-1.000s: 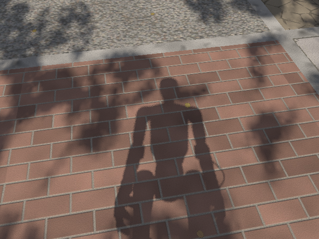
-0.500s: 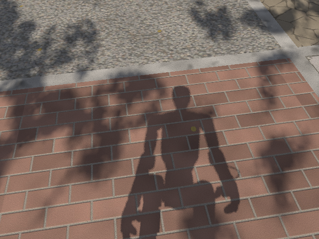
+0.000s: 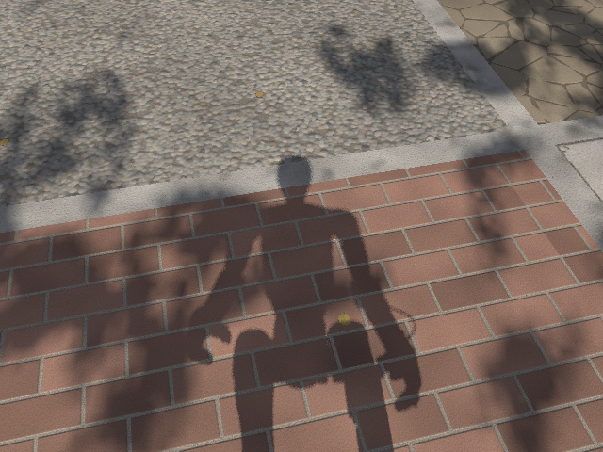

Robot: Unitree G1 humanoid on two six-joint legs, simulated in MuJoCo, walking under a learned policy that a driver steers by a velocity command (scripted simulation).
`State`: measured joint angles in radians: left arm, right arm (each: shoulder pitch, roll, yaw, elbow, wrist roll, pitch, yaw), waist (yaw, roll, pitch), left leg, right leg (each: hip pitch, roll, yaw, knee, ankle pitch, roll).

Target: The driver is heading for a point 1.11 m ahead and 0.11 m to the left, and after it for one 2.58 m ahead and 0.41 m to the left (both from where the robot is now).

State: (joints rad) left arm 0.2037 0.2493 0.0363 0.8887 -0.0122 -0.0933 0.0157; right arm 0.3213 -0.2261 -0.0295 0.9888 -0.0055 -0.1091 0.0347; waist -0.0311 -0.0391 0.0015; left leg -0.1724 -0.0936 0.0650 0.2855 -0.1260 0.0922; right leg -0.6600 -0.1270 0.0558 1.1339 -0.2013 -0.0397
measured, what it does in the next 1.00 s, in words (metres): walks ahead: right foot, then left foot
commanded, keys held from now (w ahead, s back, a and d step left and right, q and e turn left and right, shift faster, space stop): w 1.00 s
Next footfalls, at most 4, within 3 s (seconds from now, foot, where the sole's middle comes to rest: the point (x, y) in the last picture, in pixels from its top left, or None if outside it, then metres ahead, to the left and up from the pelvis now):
0.30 right None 0.34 -0.17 -0.78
0.86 left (272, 398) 0.65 0.08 -0.78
1.42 right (359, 285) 0.96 -0.16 -0.78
1.98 left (250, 223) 1.20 0.14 -0.78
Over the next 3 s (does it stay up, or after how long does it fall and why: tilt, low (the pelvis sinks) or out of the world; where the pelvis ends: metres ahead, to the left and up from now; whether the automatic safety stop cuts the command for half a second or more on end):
stays up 1.62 0.26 -0.02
